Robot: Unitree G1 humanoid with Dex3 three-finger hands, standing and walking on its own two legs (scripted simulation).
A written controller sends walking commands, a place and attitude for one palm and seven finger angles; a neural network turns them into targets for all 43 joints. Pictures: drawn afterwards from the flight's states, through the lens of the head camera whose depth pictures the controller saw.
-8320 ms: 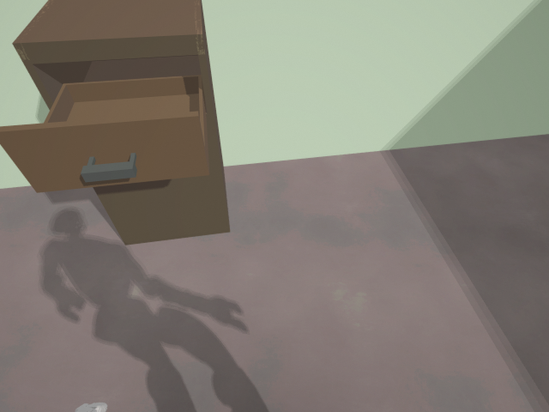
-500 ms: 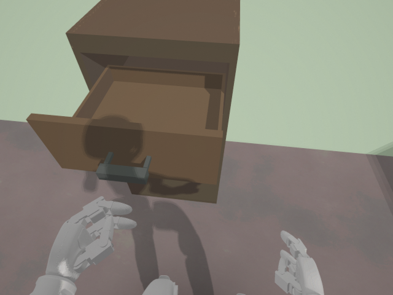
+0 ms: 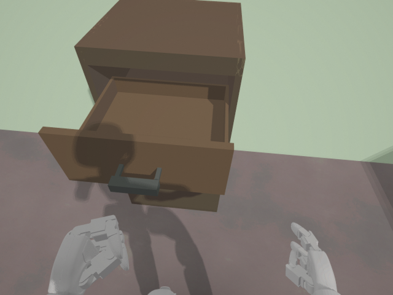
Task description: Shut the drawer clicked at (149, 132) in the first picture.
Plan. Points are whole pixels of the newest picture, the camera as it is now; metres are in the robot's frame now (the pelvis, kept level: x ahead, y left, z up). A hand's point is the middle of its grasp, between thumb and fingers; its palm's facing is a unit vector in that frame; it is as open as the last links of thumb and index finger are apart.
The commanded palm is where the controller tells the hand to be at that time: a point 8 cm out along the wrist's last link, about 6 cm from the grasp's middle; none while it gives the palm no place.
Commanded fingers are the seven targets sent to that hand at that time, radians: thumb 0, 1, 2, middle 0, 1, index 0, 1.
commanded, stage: raise the hand and make a fist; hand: left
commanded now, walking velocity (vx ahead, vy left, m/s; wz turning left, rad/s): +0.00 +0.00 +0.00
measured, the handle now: (137, 177) +0.36 +0.16 +0.02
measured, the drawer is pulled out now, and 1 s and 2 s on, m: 0.28 0.28 0.28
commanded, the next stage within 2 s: bring the fist close to the handle in 0.72 s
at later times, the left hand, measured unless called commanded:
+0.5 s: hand (113, 253) +0.17 +0.14 +0.11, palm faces -0.04 -1.00 -0.05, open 3.2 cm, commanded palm +0.12 +0.20 +0.12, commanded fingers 0.00 0.90 0.90 -1.40 -1.60 -1.40 -1.60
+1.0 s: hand (117, 252) +0.17 +0.14 +0.10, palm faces -0.03 -1.00 -0.05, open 3.2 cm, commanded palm +0.15 +0.20 +0.10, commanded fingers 0.00 0.90 0.90 -1.40 -1.60 -1.40 -1.60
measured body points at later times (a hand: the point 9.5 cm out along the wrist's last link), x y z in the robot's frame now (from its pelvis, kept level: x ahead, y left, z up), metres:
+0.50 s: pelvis +0.02 -0.01 +0.01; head +0.01 -0.02 +0.46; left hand +0.17 +0.19 +0.12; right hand +0.20 -0.23 -0.04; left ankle +0.04 +0.10 -0.68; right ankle -0.01 -0.13 -0.68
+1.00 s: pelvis +0.01 -0.03 +0.02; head +0.01 -0.04 +0.47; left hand +0.17 +0.19 +0.11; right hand +0.21 -0.26 -0.04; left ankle +0.04 +0.10 -0.68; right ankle -0.01 -0.13 -0.68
